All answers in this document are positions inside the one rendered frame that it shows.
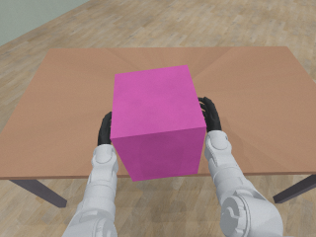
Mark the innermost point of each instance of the left robot upper arm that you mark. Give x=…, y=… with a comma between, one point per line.
x=97, y=227

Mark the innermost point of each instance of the left robot hand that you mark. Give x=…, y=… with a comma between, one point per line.
x=104, y=136

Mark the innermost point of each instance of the table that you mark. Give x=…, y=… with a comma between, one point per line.
x=265, y=100

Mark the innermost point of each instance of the right robot upper arm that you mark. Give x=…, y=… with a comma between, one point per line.
x=242, y=216

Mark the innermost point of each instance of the carton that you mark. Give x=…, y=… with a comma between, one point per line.
x=157, y=126

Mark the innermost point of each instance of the right robot hand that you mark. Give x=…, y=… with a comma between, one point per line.
x=210, y=114

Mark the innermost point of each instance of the robot right forearm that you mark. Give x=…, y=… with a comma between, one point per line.
x=224, y=170

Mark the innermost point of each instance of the robot left forearm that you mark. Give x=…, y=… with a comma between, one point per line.
x=101, y=188

